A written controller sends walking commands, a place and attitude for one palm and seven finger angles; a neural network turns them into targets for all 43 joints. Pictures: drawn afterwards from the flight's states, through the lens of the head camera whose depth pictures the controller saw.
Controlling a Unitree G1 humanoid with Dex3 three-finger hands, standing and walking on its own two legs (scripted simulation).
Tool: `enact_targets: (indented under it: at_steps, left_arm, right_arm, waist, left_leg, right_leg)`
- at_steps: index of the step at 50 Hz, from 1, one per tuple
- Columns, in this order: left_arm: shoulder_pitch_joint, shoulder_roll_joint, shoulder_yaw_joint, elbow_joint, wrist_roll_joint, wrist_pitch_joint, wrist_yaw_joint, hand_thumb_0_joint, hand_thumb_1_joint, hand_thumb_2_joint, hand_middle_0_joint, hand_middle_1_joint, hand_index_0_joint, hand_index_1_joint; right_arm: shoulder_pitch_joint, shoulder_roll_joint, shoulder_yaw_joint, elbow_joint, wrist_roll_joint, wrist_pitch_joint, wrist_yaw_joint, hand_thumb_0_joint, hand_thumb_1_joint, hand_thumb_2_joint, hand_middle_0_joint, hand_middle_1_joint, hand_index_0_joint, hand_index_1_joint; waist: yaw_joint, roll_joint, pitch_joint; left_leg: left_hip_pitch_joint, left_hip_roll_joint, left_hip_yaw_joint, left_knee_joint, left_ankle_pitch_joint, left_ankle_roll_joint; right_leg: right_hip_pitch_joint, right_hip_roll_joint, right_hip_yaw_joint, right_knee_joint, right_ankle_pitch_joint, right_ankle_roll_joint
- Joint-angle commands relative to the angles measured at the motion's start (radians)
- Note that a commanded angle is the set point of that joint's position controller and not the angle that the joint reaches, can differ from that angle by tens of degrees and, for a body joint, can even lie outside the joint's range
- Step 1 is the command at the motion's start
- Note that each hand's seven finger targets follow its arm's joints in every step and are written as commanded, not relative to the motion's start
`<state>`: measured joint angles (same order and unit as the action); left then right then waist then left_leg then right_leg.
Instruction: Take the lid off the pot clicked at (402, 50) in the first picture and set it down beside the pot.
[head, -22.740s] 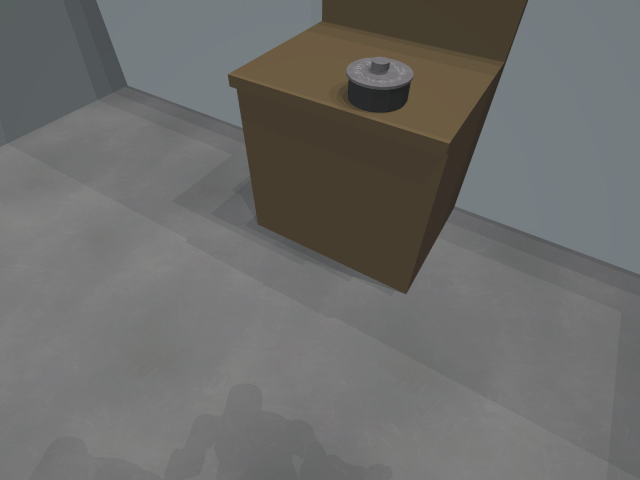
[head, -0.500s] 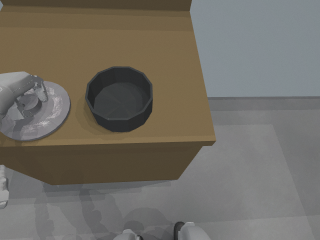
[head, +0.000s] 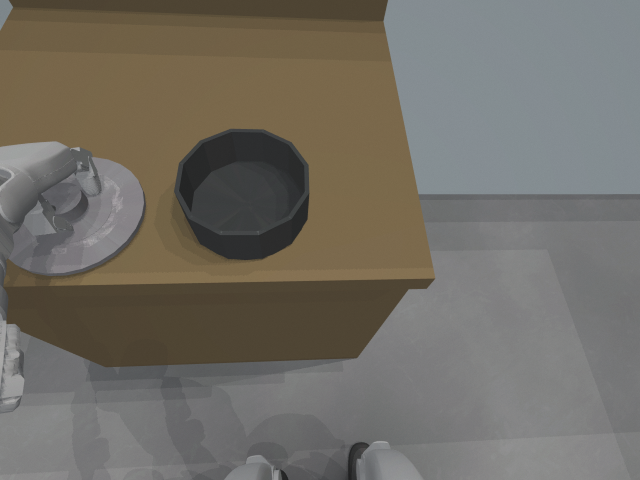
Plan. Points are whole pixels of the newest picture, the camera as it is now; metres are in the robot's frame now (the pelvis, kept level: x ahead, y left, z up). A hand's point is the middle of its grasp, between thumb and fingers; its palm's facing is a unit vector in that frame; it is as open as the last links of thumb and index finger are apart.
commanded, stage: open the fingers wide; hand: left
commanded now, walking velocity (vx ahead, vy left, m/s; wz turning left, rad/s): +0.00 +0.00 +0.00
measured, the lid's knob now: (64, 202) +0.47 +0.32 +0.00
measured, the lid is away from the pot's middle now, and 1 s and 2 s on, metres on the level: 0.24 0.24 0.24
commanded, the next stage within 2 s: raise the empty hand in 0.46 s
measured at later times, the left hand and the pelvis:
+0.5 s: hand (49, 208) +0.45 +0.32 +0.02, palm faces -0.50 -0.09 -0.86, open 10.9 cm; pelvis +0.01 +0.00 +0.00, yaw +0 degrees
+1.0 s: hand (36, 185) +0.45 +0.32 +0.06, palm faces -0.46 -0.08 -0.88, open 10.9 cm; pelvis +0.01 +0.00 +0.01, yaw +0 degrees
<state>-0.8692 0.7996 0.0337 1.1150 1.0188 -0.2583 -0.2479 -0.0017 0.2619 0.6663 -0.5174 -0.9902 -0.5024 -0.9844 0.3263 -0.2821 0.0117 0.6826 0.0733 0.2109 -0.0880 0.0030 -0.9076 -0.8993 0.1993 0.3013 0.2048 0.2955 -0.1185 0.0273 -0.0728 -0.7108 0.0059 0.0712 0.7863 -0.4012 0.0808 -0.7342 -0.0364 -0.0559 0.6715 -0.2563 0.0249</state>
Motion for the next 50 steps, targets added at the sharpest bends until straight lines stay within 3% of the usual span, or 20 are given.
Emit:
enact_targets:
  at_steps: [1,4,7,8,13,15,17,20,23,26,28,30,32,35,39,42,44,47,48,50]
  left_arm:
    - [-0.406,0.323,0.068,-0.165,-0.026,0.005,0.029,0.0,0.18,0.535,-0.382,-0.988,-0.382,-0.987]
    - [-0.426,0.347,0.083,-0.207,-0.024,-0.002,0.022,0.0,0.144,0.487,-0.34,-0.986,-0.339,-0.985]
    - [-0.362,0.346,0.089,-0.136,-0.03,0.0,0.019,0.0,0.108,0.439,-0.297,-0.985,-0.297,-0.985]
    - [-0.379,0.384,0.117,-0.174,-0.029,-0.008,0.017,0.0,0.096,0.422,-0.282,-0.984,-0.282,-0.984]
    - [-0.377,0.381,0.121,-0.21,-0.024,-0.021,0.019,0.0,0.103,0.408,-0.28,-0.99,-0.28,-0.99]
    - [-0.365,0.346,0.103,-0.224,-0.029,-0.02,0.018,0.0,0.106,0.401,-0.278,-0.993,-0.278,-0.993]
    - [-0.332,0.317,0.084,-0.153,-0.039,-0.011,0.02,0.0,0.108,0.398,-0.277,-0.994,-0.277,-0.994]
    - [-0.392,0.333,0.078,-0.191,-0.026,-0.01,0.023,0.0,0.108,0.397,-0.277,-0.994,-0.277,-0.994]
    - [-0.381,0.38,0.126,-0.216,-0.027,-0.024,0.028,0.0,0.114,0.384,-0.275,-0.999,-0.275,-0.999]
    - [-0.337,0.352,0.109,-0.172,-0.036,-0.019,0.026,0.0,0.12,0.372,-0.272,-1.003,-0.272,-1.003]
    - [-0.358,0.343,0.103,-0.206,-0.031,-0.023,0.026,0.0,0.121,0.37,-0.272,-1.004,-0.272,-1.004]
    - [-0.389,0.38,0.135,-0.298,-0.03,-0.029,0.027,0.0,0.121,0.37,-0.272,-1.004,-0.272,-1.004]
    - [-0.348,0.361,0.131,-0.243,-0.04,-0.021,0.032,0.0,0.121,0.37,-0.272,-1.004,-0.272,-1.004]
    - [-0.391,0.329,0.088,-0.223,-0.043,-0.001,0.03,0.0,0.121,0.37,-0.272,-1.004,-0.272,-1.004]
    - [-0.413,0.306,0.074,-0.282,-0.045,0.002,0.017,0.0,0.121,0.37,-0.272,-1.004,-0.272,-1.004]
    - [-0.399,0.27,0.037,-0.207,-0.059,0.022,0.006,0.0,0.121,0.37,-0.272,-1.004,-0.272,-1.004]
    - [-0.436,0.308,0.063,-0.247,-0.053,0.022,0.004,0.0,0.121,0.37,-0.272,-1.004,-0.272,-1.004]
    - [-0.427,0.317,0.06,-0.213,-0.051,0.031,0.001,0.0,0.121,0.37,-0.272,-1.004,-0.272,-1.004]
    - [-0.445,0.336,0.075,-0.231,-0.05,0.03,-0.002,0.0,0.121,0.37,-0.272,-1.004,-0.272,-1.004]
    - [-0.452,0.308,0.05,-0.228,-0.048,0.036,-0.008,0.0,0.121,0.37,-0.272,-1.004,-0.272,-1.004]
  right_arm:
    - [0.151,-0.196,-0.059,-0.031,-0.01,-0.014,-0.015,0.0,-0.9,-0.9,0.2,0.3,0.2,0.3]
    - [0.158,-0.195,-0.06,-0.031,-0.011,-0.014,-0.018,0.0,-0.9,-0.9,0.2,0.3,0.2,0.3]
    - [0.157,-0.196,-0.056,-0.035,-0.009,-0.017,-0.018,0.0,-0.9,-0.9,0.2,0.3,0.2,0.3]
    - [0.154,-0.198,-0.057,-0.037,-0.008,-0.014,-0.019,0.0,-0.9,-0.9,0.2,0.3,0.2,0.3]
    - [0.156,-0.195,-0.062,-0.034,-0.012,-0.011,-0.019,0.0,-0.9,-0.9,0.2,0.3,0.2,0.3]
    - [0.153,-0.19,-0.067,-0.032,-0.015,-0.006,-0.014,0.0,-0.9,-0.9,0.2,0.3,0.2,0.3]
    - [0.152,-0.193,-0.063,-0.028,-0.012,-0.003,-0.011,0.0,-0.9,-0.9,0.2,0.3,0.2,0.3]
    - [0.152,-0.195,-0.063,-0.026,-0.011,-0.003,-0.012,0.0,-0.9,-0.9,0.2,0.3,0.2,0.3]
    - [0.153,-0.193,-0.064,-0.025,-0.014,-0.009,-0.017,0.0,-0.9,-0.9,0.2,0.3,0.2,0.3]
    - [0.145,-0.193,-0.062,-0.03,-0.013,-0.008,-0.013,0.0,-0.9,-0.9,0.2,0.3,0.2,0.3]
    - [0.142,-0.192,-0.065,-0.028,-0.012,-0.005,-0.011,0.0,-0.9,-0.9,0.2,0.3,0.2,0.3]
    - [0.14,-0.189,-0.071,-0.03,-0.015,-0.001,-0.009,0.0,-0.9,-0.9,0.2,0.3,0.2,0.3]
    - [0.134,-0.185,-0.07,-0.031,-0.014,-0.001,-0.009,0.0,-0.9,-0.9,0.2,0.3,0.2,0.3]
    - [0.128,-0.191,-0.065,-0.025,-0.008,0.001,-0.007,0.0,-0.9,-0.9,0.2,0.3,0.2,0.3]
    - [0.125,-0.185,-0.071,-0.025,-0.007,-0.005,-0.004,0.0,-0.9,-0.9,0.2,0.3,0.2,0.3]
    - [0.114,-0.188,-0.063,-0.027,-0.001,-0.004,-0.001,0.0,-0.9,-0.9,0.2,0.3,0.2,0.3]
    - [0.116,-0.188,-0.065,-0.027,0.001,-0.008,-0.003,0.0,-0.9,-0.9,0.2,0.3,0.2,0.3]
    - [0.11,-0.189,-0.058,-0.037,0.003,-0.015,-0.008,0.0,-0.9,-0.9,0.2,0.3,0.2,0.3]
    - [0.109,-0.19,-0.059,-0.038,0.005,-0.019,-0.011,0.0,-0.9,-0.9,0.2,0.3,0.2,0.3]
    - [0.109,-0.186,-0.06,-0.039,0.004,-0.024,-0.01,0.0,-0.9,-0.9,0.2,0.3,0.2,0.3]
  waist:
    - [-0.012,0.115,-0.42]
    - [-0.009,0.145,-0.475]
    - [-0.009,0.087,-0.433]
    - [0.003,0.123,-0.456]
    - [0.004,0.164,-0.483]
    - [0.003,0.175,-0.487]
    - [-0.01,0.097,-0.418]
    - [-0.009,0.133,-0.439]
    - [0.0,0.161,-0.486]
    - [-0.001,0.111,-0.45]
    - [0.003,0.15,-0.46]
    - [0.018,0.211,-0.528]
    - [0.007,0.152,-0.493]
    - [0.001,0.13,-0.434]
    - [0.01,0.181,-0.482]
    - [-0.001,0.096,-0.394]
    - [0.01,0.127,-0.421]
    - [0.008,0.085,-0.403]
    - [0.014,0.104,-0.416]
    - [0.011,0.12,-0.404]
  left_leg:
    - [0.357,0.003,-0.092,-0.07,0.528,-0.034]
    - [0.385,0.001,-0.094,-0.069,0.564,-0.036]
    - [0.324,-0.003,-0.081,-0.061,0.531,-0.027]
    - [0.342,-0.004,-0.085,-0.067,0.561,-0.031]
    - [0.398,0.003,-0.095,-0.064,0.647,-0.043]
    - [0.434,0.008,-0.1,-0.062,0.682,-0.05]
    - [0.367,0.004,-0.086,-0.061,0.598,-0.036]
    - [0.375,0.001,-0.088,-0.072,0.576,-0.035]
    - [0.413,0.004,-0.091,-0.064,0.654,-0.04]
    - [0.362,-0.001,-0.082,-0.062,0.601,-0.032]
    - [0.403,0.003,-0.09,-0.066,0.656,-0.04]
    - [0.486,0.009,-0.104,-0.066,0.731,-0.056]
    - [0.458,0.007,-0.099,-0.066,0.702,-0.048]
    - [0.421,0.007,-0.098,-0.09,0.631,-0.044]
    - [0.524,0.014,-0.115,-0.099,0.722,-0.062]
    - [0.43,0.007,-0.097,-0.123,0.579,-0.042]
    - [0.461,0.006,-0.103,-0.132,0.607,-0.044]
    - [0.419,0.0,-0.092,-0.146,0.538,-0.035]
    - [0.437,0.002,-0.096,-0.153,0.563,-0.037]
    - [0.455,0.004,-0.096,-0.156,0.57,-0.041]
  right_leg:
    - [0.103,0.076,-0.022,-0.036,0.17,-0.072]
    - [0.128,0.077,-0.016,-0.034,0.198,-0.074]
    - [0.142,0.079,-0.016,-0.034,0.208,-0.069]
    - [0.156,0.074,-0.013,-0.033,0.222,-0.073]
    - [0.139,0.077,-0.02,-0.031,0.237,-0.076]
    - [0.124,0.078,-0.023,-0.038,0.232,-0.074]
    - [0.116,0.082,-0.022,-0.043,0.212,-0.069]
    - [0.122,0.078,-0.019,-0.042,0.207,-0.073]
    - [0.141,0.078,-0.015,-0.038,0.247,-0.075]
    - [0.158,0.076,-0.014,-0.042,0.245,-0.07]
    - [0.137,0.075,-0.018,-0.039,0.251,-0.075]
    - [0.149,0.073,-0.018,-0.043,0.258,-0.077]
    - [0.155,0.074,-0.02,-0.051,0.257,-0.071]
    - [0.149,0.072,-0.023,-0.062,0.232,-0.071]
    - [0.147,0.072,-0.028,-0.071,0.237,-0.075]
    - [0.168,0.07,-0.023,-0.091,0.209,-0.071]
    - [0.189,0.067,-0.021,-0.091,0.226,-0.076]
    - [0.222,0.066,-0.016,-0.101,0.223,-0.072]
    - [0.229,0.061,-0.015,-0.102,0.233,-0.075]
    - [0.218,0.063,-0.019,-0.109,0.224,-0.074]
